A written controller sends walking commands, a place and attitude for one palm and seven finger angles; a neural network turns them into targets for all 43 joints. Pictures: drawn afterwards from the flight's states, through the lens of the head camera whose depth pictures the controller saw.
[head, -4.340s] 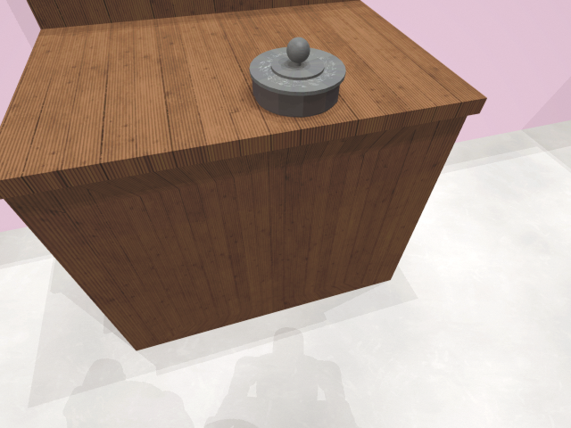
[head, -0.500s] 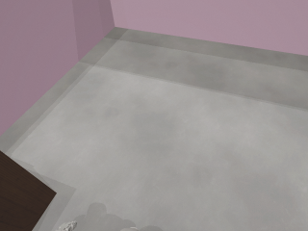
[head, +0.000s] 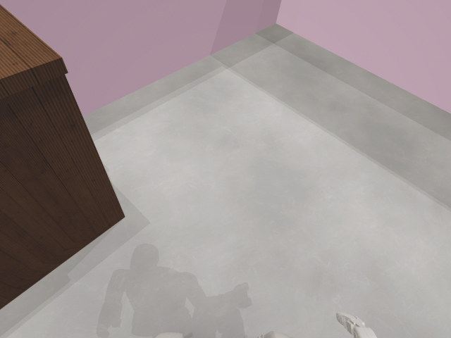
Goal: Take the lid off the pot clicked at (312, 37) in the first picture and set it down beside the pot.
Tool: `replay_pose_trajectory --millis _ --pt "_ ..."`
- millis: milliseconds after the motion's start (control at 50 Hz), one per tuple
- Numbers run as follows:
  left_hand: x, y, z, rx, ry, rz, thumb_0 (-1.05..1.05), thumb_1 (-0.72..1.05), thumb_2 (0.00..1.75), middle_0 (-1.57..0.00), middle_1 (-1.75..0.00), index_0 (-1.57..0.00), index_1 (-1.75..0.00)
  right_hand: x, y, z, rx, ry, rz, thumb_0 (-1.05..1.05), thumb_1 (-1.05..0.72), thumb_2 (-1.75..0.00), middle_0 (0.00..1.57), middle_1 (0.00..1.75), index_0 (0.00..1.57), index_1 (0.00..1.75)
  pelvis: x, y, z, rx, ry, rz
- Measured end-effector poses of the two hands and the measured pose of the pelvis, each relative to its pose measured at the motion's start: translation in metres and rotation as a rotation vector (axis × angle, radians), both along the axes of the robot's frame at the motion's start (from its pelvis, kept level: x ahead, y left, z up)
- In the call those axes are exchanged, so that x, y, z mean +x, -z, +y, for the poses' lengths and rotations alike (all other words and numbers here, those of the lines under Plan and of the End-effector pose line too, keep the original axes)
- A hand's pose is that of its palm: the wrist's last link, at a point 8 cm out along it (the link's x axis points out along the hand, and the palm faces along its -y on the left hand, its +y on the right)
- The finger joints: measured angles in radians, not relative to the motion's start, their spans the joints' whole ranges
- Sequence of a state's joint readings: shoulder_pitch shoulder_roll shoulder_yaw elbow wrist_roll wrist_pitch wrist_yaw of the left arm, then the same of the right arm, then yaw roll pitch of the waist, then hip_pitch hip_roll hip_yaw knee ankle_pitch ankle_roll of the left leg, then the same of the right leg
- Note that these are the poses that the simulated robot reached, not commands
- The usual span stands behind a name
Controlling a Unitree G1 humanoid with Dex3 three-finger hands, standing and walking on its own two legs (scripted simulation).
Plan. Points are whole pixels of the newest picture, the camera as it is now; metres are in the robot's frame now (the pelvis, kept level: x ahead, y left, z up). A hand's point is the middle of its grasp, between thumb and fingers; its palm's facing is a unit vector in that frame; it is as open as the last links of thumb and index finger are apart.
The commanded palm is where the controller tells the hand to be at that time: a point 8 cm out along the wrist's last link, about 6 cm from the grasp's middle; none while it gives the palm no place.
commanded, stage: turn to face it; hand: left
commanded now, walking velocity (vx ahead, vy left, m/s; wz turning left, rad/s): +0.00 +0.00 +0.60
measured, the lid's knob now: out of the picture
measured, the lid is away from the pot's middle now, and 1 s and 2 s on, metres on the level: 0.00 0.00 0.00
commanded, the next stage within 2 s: take the last steps up to it in 1.48 s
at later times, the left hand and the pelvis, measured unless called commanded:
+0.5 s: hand out of the picture +0.07 +0.20 -0.13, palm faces +0.28 -0.90 -0.33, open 7.4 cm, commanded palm none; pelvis +0.00 -0.04 +0.01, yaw +17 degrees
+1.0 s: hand out of the picture -0.15 +0.18 -0.18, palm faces +0.62 -0.74 -0.26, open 7.4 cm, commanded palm none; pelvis -0.03 -0.01 +0.00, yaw +36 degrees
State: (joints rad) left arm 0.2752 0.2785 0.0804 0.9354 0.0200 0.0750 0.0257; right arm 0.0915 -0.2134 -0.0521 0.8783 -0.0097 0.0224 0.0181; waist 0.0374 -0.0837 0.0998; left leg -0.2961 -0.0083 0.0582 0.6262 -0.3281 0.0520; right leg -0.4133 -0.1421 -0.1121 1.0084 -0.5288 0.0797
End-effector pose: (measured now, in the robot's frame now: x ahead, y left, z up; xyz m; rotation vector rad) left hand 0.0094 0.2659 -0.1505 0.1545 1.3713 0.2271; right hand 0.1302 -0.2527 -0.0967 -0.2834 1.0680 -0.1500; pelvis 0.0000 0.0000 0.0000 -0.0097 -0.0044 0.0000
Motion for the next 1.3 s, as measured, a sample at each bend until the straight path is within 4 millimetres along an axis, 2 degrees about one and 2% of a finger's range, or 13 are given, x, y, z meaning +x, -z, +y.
replay_pose_trajectory --millis 100,220,360,440,480,580,720,800,900,980,1040,1140,1300 --pt "0.014 -0.014 0.013 0.005 -0.037 -0.084 0.01 0.91 0.90 -0.19 -0.30 -0.20 -0.30 -0.006 -0.009 0.014 -0.008 -0.031 0.034 0.00 -0.91 -0.90 0.21 0.30 0.20 0.30 -0.001 -0.012 0.006 -0.023 -0.059 -0.004" --pt "0.033 -0.030 0.017 0.033 -0.062 -0.181 0.01 0.91 0.90 -0.19 -0.30 -0.20 -0.30 -0.022 -0.003 0.016 0.010 -0.046 0.090 0.01 -0.91 -0.90 0.21 0.30 0.20 0.30 -0.002 -0.016 0.005 -0.020 -0.126 -0.003" --pt "0.049 -0.046 0.004 0.082 -0.085 -0.248 0.01 0.91 0.90 -0.19 -0.30 -0.20 -0.30 -0.044 0.018 -0.002 0.038 -0.059 0.184 0.01 -0.91 -0.90 0.21 0.30 0.20 0.30 -0.003 -0.013 -0.013 -0.006 -0.208 0.012" --pt "0.048 -0.052 -0.013 0.121 -0.107 -0.284 0.01 0.91 0.90 -0.20 -0.30 -0.20 -0.30 -0.046 0.036 -0.021 0.058 -0.076 0.229 0.01 -0.91 -0.90 0.21 0.30 0.20 0.30 -0.002 -0.006 -0.032 0.014 -0.258 0.024" --pt "0.039 -0.055 -0.023 0.139 -0.124 -0.285 0.01 0.91 0.90 -0.20 -0.30 -0.20 -0.30 -0.042 0.042 -0.030 0.064 -0.088 0.244 0.01 -0.91 -0.90 0.21 0.30 0.20 0.30 -0.003 -0.004 -0.040 0.013 -0.283 0.018" --pt "0.004 -0.063 -0.044 0.138 -0.204 -0.244 0.01 0.91 0.90 -0.20 -0.30 -0.20 -0.30 -0.021 0.039 -0.038 0.069 -0.171 0.255 0.01 -0.91 -0.90 0.20 0.30 0.20 0.30 -0.001 -0.013 -0.050 0.036 -0.363 0.007" --pt "-0.051 -0.052 -0.067 0.098 -0.337 -0.175 0.01 0.91 0.90 -0.20 -0.30 -0.20 -0.30 0.020 0.031 -0.023 0.044 -0.299 0.245 0.01 -0.91 -0.90 0.20 0.30 0.19 0.30 -0.002 -0.015 -0.052 0.053 -0.459 0.001" --pt "-0.094 -0.040 -0.073 0.066 -0.422 -0.112 0.01 0.90 0.90 -0.20 -0.30 -0.21 -0.30 0.052 0.026 0.006 0.025 -0.394 0.203 0.01 -0.91 -0.90 0.20 0.30 0.19 0.30 -0.007 -0.013 -0.044 0.045 -0.509 0.005" --pt "-0.152 -0.018 -0.067 0.029 -0.537 -0.033 0.01 0.90 0.90 -0.20 -0.30 -0.21 -0.30 0.092 0.015 0.066 0.003 -0.532 0.095 0.01 -0.91 -0.90 0.20 0.30 0.19 0.30 -0.017 -0.003 -0.025 0.018 -0.573 0.012" --pt "-0.187 -0.001 -0.053 0.013 -0.613 0.017 0.01 0.91 0.90 -0.20 -0.30 -0.20 -0.30 0.106 0.005 0.108 -0.006 -0.618 0.007 0.01 -0.91 -0.90 0.20 0.30 0.19 0.30 -0.024 0.004 -0.009 0.011 -0.616 0.012" --pt "-0.191 -0.006 -0.042 0.019 -0.642 0.007 0.01 0.91 0.90 -0.20 -0.30 -0.20 -0.30 0.101 -0.006 0.124 -0.018 -0.649 -0.005 0.00 -0.91 -0.90 0.20 0.30 0.20 0.30 -0.027 -0.005 -0.002 -0.008 -0.645 0.003" --pt "-0.180 -0.020 -0.023 0.044 -0.660 -0.087 0.01 0.91 0.90 -0.19 -0.30 -0.20 -0.30 0.084 -0.009 0.136 -0.018 -0.674 0.037 0.00 -0.91 -0.90 0.20 0.30 0.20 0.30 -0.031 -0.015 0.006 -0.022 -0.692 -0.007" --pt "-0.157 -0.035 -0.010 0.090 -0.667 -0.157 0.01 0.91 0.90 -0.19 -0.30 -0.20 -0.30 0.051 0.006 0.123 0.004 -0.660 0.143 0.00 -0.91 -0.90 0.21 0.30 0.20 0.30 -0.028 -0.018 0.006 -0.010 -0.752 -0.007"
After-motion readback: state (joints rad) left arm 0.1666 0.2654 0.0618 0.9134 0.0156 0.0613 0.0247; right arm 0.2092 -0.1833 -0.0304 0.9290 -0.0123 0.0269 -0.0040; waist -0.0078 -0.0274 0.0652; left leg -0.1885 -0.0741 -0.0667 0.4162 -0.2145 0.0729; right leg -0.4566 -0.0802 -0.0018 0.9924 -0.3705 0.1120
